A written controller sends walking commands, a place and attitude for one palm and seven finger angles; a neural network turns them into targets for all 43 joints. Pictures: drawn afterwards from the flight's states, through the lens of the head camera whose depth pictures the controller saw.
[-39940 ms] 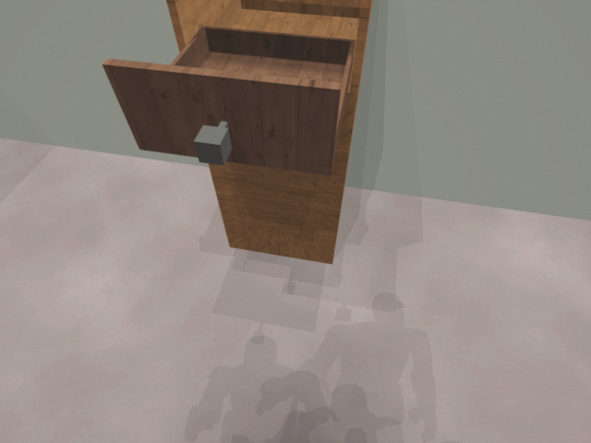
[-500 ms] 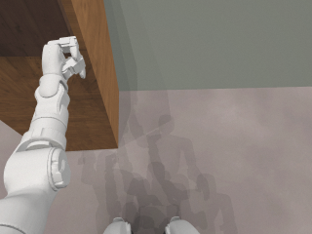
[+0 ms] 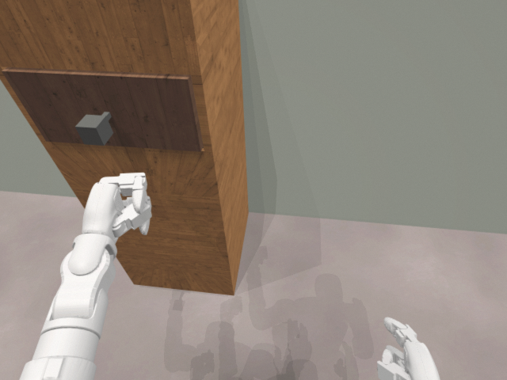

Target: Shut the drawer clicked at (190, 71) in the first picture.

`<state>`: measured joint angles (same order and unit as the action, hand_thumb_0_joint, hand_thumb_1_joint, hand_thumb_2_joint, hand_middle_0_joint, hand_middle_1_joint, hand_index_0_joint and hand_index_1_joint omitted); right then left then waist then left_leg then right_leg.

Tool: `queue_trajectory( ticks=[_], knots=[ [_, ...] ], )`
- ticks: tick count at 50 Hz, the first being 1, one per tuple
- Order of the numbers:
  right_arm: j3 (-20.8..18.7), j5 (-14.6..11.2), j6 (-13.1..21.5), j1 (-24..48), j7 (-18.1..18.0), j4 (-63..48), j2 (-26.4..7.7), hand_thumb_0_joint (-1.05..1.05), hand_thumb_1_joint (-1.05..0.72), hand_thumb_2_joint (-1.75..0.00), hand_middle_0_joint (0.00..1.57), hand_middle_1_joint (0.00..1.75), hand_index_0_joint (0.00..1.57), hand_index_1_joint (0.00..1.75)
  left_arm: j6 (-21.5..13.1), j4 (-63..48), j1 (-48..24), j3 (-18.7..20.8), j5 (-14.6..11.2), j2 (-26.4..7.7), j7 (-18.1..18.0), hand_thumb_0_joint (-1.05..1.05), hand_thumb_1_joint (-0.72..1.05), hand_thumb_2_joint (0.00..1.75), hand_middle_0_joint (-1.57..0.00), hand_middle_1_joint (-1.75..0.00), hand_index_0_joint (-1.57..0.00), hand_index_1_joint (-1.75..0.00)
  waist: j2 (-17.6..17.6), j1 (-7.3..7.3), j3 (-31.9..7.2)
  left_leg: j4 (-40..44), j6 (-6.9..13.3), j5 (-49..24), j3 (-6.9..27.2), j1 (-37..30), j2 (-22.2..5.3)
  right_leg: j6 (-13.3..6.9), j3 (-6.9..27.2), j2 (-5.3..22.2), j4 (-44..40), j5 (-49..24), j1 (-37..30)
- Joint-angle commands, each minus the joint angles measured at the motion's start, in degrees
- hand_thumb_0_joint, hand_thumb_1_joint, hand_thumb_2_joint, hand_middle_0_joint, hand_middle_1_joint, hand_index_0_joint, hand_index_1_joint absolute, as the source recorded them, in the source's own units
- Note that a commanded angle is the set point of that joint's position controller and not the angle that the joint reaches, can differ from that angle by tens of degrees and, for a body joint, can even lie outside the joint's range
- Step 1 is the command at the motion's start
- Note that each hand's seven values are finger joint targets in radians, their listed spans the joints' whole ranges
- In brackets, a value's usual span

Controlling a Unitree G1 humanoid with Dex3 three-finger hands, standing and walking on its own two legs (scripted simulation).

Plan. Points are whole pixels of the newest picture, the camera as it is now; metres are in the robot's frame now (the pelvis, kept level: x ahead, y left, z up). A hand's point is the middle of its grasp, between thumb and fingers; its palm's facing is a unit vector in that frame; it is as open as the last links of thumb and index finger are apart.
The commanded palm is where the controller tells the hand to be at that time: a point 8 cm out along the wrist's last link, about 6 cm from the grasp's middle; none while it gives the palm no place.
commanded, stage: draw the hand back to the body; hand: left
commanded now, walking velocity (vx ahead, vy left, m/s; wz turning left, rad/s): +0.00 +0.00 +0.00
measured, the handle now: (99, 124) +0.57 +0.36 +0.11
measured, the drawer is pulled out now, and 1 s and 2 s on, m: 0.01 0.01 0.01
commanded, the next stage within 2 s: step back with the hand held close in 0.76 s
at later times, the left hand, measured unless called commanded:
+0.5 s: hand (52, 276) +0.20 +0.24 +0.17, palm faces +0.37 -0.87 -0.32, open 3.2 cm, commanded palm +0.14 +0.28 +0.19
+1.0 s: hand (21, 278) +0.18 +0.26 +0.19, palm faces +0.41 -0.82 -0.41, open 3.2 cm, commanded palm +0.13 +0.30 +0.19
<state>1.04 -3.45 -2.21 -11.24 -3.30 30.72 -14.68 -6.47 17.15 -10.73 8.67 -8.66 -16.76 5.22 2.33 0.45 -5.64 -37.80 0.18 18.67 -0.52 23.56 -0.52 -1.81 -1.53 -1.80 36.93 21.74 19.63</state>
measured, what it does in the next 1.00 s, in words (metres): stands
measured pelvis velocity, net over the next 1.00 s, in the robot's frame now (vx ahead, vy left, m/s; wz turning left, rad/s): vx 0.00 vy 0.02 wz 0.01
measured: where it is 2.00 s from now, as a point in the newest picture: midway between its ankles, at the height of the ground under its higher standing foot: outside the picture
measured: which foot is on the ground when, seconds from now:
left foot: down 0.00-1.00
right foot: down 0.00-1.00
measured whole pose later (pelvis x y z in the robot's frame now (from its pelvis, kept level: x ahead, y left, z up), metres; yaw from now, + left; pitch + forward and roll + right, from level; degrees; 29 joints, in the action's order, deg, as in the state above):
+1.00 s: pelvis +0.00 +0.02 +0.02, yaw +0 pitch -2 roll -1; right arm 2.2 0.3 3.4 -10.4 -3.8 33.1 -12.5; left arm -9.2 -26.6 30.3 18.3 -3.2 -18.6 -5.9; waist 4.0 2.4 -0.1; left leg -25.8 1.5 13.2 -0.5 10.6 0.3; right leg -0.5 -1.4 -1.2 21.5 14.4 5.1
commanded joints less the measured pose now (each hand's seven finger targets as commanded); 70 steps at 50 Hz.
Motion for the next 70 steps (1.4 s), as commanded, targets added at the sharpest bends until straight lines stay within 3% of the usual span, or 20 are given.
queue_trajectory(
  ticks=[1, 6, 11, 18, 19, 22, 23, 28, 29, 34, 38, 43, 44, 45, 47, 52, 57, 64, 67, 70],
  knots=[
    [-1.5, 0.4, 2.3, 5.5, -1.7, -7.6, -5.2, 0.00, -0.90, -0.90, 0.20, 0.30, 0.20, 0.30, -1.6, -19.0, -12.7, 4.1, 1.8, -10.7, -6.4, 0.00, 0.90, 0.90, -1.40, -1.60, -1.40, -1.60, -1.5, -0.34, -6.9, 7.5, 1.8, -9.9, -0.4, -10.8, 0.2, 1.1, 2.4, 1.9, -10.3, -17.3, -4.7],
    [-0.5, 1.2, 3.9, 7.7, -2.3, -7.3, -4.4, 0.00, -0.90, -0.90, 0.20, 0.30, 0.20, 0.30, -1.4, -27.7, -6.7, 3.8, 3.0, -10.3, -9.5, 0.00, 0.90, 0.90, -1.40, -1.60, -1.40, -1.60, 1.2, 0.31, -5.7, 11.2, 1.8, -9.5, 0.0, -15.7, 0.1, 0.6, 1.9, 1.8, -13.8, -14.1, -7.2],
    [0.0, 1.9, 5.3, 9.0, -2.4, -6.6, -4.0, 0.00, -0.90, -0.90, 0.20, 0.30, 0.20, 0.30, -1.6, -34.1, 2.6, 4.4, 3.4, -9.6, -10.6, 0.00, 0.90, 0.90, -1.40, -1.60, -1.40, -1.60, 0.1, 1.07, -2.6, 14.4, 1.6, -9.5, 0.3, -17.7, -0.1, 0.5, 1.1, 1.5, -16.4, -12.5, -9.4],
    [-0.5, 2.6, 6.8, 9.9, -1.8, -6.1, -3.6, 0.00, -0.90, -0.90, 0.20, 0.30, 0.20, 0.30, -2.3, -41.0, 18.9, 8.9, 3.3, -10.6, -10.5, 0.00, 0.90, 0.90, -1.40, -1.60, -1.40, -1.60, -1.7, 2.54, 1.3, 16.2, 1.6, -10.7, -0.2, -18.4, -0.2, 0.8, 1.0, 1.5, -19.4, -12.5, -10.9],
    [-0.5, 2.7, 7.1, 9.9, -1.7, -6.4, -3.5, 0.00, -0.90, -0.90, 0.20, 0.30, 0.20, 0.30, -2.7, -44.4, 19.5, 9.1, 3.4, -10.7, -10.6, 0.00, 0.90, 0.90, -1.40, -1.60, -1.40, -1.60, 0.3, 2.50, 1.2, 16.5, 1.5, -10.9, -0.2, -18.8, -0.2, 0.7, 1.1, 1.7, -19.2, -12.8, -11.5],
    [-0.8, 3.0, 8.2, 9.5, -1.4, -6.2, -3.2, 0.00, -0.90, -0.90, 0.20, 0.30, 0.20, 0.30, -3.3, -49.1, 25.9, 11.1, 3.7, -11.2, -10.9, 0.00, 0.90, 0.90, -1.40, -1.60, -1.40, -1.60, 1.2, 3.05, 0.5, 16.1, 1.4, -13.5, -0.2, -19.4, -0.2, 0.6, 0.8, 1.7, -18.8, -15.4, -12.3],
    [-0.9, 3.2, 8.6, 9.5, -1.3, -6.0, -3.4, 0.00, -0.90, -0.90, 0.20, 0.30, 0.20, 0.30, -3.4, -49.5, 28.1, 11.9, 3.7, -11.7, -10.9, 0.00, 0.90, 0.90, -1.40, -1.60, -1.40, -1.60, -0.1, 3.12, 1.9, 16.1, 1.4, -13.0, -0.2, -19.0, -0.1, 0.8, 0.7, 1.5, -19.7, -14.7, -11.7],
    [-1.4, 3.2, 10.3, 8.7, -1.2, -6.2, -3.3, 0.00, -0.90, -0.90, 0.20, 0.30, 0.20, 0.30, -4.3, -55.6, 36.4, 14.6, 3.9, -12.4, -11.2, 0.00, 0.90, 0.90, -1.40, -1.60, -1.40, -1.60, 1.0, 3.46, 2.8, 15.7, 1.2, -13.4, -0.1, -18.9, -0.1, 0.7, 0.5, 1.3, -19.7, -14.8, -11.5],
    [-1.4, 3.1, 10.5, 8.6, -1.3, -6.3, -3.1, 0.00, -0.90, -0.90, 0.20, 0.30, 0.20, 0.30, -4.5, -57.0, 37.8, 14.8, 3.9, -12.3, -11.2, 0.00, 0.90, 0.90, -1.40, -1.60, -1.40, -1.60, 2.1, 3.47, 2.7, 15.8, 1.1, -13.1, 0.0, -19.0, -0.2, 0.7, 0.5, 1.4, -19.3, -14.4, -11.6],
    [-1.8, 3.1, 11.0, 7.7, -2.0, -5.1, -3.8, 0.00, -0.90, -0.90, 0.20, 0.30, 0.20, 0.30, -3.8, -51.9, 32.9, 11.3, 4.4, -8.7, -11.6, 0.00, 0.90, 0.90, -1.40, -1.60, -1.40, -1.60, -1.1, 1.77, 8.7, 16.7, 1.4, -8.0, 0.4, -18.5, -0.3, 1.2, 0.5, 1.3, -20.9, -8.5, -7.2],
    [-1.9, 3.5, 11.2, 7.5, -2.6, -5.0, -3.7, 0.00, -0.90, -0.90, 0.20, 0.30, 0.20, 0.30, -3.9, -52.3, 31.7, 12.6, 4.7, -10.1, -12.2, 0.00, 0.90, 0.90, -1.40, -1.60, -1.40, -1.60, -1.6, 2.58, 5.6, 16.9, 1.6, -7.9, 0.7, -19.4, 0.1, 0.9, 0.5, 1.3, -20.6, -8.2, -9.2],
    [-1.5, 4.0, 11.9, 7.7, -2.2, -5.0, -3.4, 0.00, -0.90, -0.90, 0.20, 0.30, 0.20, 0.30, -3.8, -55.1, 35.0, 14.3, 4.8, -11.5, -12.4, 0.00, 0.90, 0.90, -1.40, -1.60, -1.40, -1.60, 2.5, 3.92, 0.9, 15.9, 1.2, -15.9, 0.6, -20.2, 0.2, 0.5, 0.6, 1.5, -18.5, -17.1, -13.6],
    [-1.3, 3.9, 11.9, 7.8, -2.0, -5.1, -3.1, 0.00, -0.90, -0.90, 0.20, 0.30, 0.20, 0.30, -3.7, -56.0, 35.1, 13.3, 4.7, -10.6, -12.2, 0.00, 0.90, 0.90, -1.40, -1.60, -1.40, -1.60, 3.7, 3.68, 1.6, 15.9, 1.0, -16.8, 0.6, -19.9, 0.2, 0.4, 0.5, 1.7, -18.0, -18.1, -13.8],
    [-1.5, 3.6, 10.0, 7.1, -1.5, -7.4, -5.2, 0.00, -0.90, -0.90, 0.20, 0.30, 0.20, 0.30, -6.2, -60.4, 30.8, 20.1, 4.7, -17.2, -12.5, 0.00, 0.90, 0.90, -1.40, -1.60, -1.40, -1.60, 2.5, 0.91, 6.0, 14.4, 2.4, -14.9, 2.0, -15.4, -1.1, 0.7, 5.1, 4.1, -20.6, -20.4, -8.4],
    [-1.9, 3.8, 8.2, 7.2, -1.1, -6.6, -4.6, 0.00, -0.90, -0.90, 0.20, 0.30, 0.20, 0.30, -6.5, -54.8, 38.2, 16.2, 5.2, -12.3, -11.7, 0.00, 0.90, 0.90, -1.40, -1.60, -1.40, -1.60, 0.3, 0.57, 5.8, 13.5, 2.3, -16.5, 2.4, -15.4, -1.2, 0.6, 5.7, 5.3, -20.7, -22.4, -7.7],
    [-3.2, 3.4, 5.2, 5.8, -0.8, -8.2, -5.0, 0.00, -0.90, -0.90, 0.20, 0.30, 0.20, 0.30, -7.5, -54.6, 43.1, 16.6, 5.0, -12.0, -11.6, 0.00, 0.90, 0.90, -1.40, -1.60, -1.40, -1.60, 0.0, 0.18, -0.9, 13.5, 1.7, -29.8, 2.5, -16.5, -2.9, 1.6, 2.6, 4.4, -16.0, -29.9, -11.0],
    [-3.9, 2.7, 3.2, 5.9, -1.0, -10.1, -4.8, 0.00, -0.90, -0.90, 0.20, 0.30, 0.20, 0.30, -8.0, -56.8, 46.8, 19.0, 4.4, -14.0, -12.0, 0.00, 0.90, 0.90, -1.40, -1.60, -1.40, -1.60, -1.6, 0.32, -5.9, 13.2, 1.6, -35.0, 2.5, -16.0, -3.8, 2.4, 1.6, 3.9, -12.5, -31.6, -12.7],
    [-4.0, 2.7, 3.6, 5.6, -1.5, -11.0, -4.7, 0.00, -0.90, -0.90, 0.20, 0.30, 0.20, 0.30, -9.1, -60.8, 49.2, 19.6, 4.7, -14.8, -13.0, 0.00, 0.90, 0.90, -1.40, -1.60, -1.40, -1.60, 2.5, 0.45, -6.0, 14.5, 2.1, -28.9, 3.8, -9.9, -5.0, 2.7, 1.8, 3.2, -8.5, -24.8, -12.2],
    [-4.2, 2.8, 4.4, 5.2, -1.7, -10.7, -5.0, 0.00, -0.90, -0.90, 0.20, 0.30, 0.20, 0.30, -9.5, -60.3, 49.0, 19.7, 5.0, -14.5, -13.3, 0.00, 0.90, 0.90, -1.40, -1.60, -1.40, -1.60, 2.8, 0.26, -4.1, 15.7, 2.8, -21.1, 4.4, -4.8, -5.8, 2.8, 2.5, 2.9, -7.1, -21.3, -12.4],
    [-4.1, 2.8, 5.3, 4.9, -1.9, -10.0, -5.0, 0.00, -0.90, -0.90, 0.20, 0.30, 0.20, 0.30, -10.0, -58.1, 48.4, 19.7, 5.2, -14.0, -13.6, 0.00, 0.90, 0.90, -1.40, -1.60, -1.40, -1.60, 0.3, -0.15, -1.4, 16.6, 3.1, -8.4, 5.3, 1.4, -5.6, 2.5, 3.9, 3.4, -7.9, -16.9, -12.3]
  ],
)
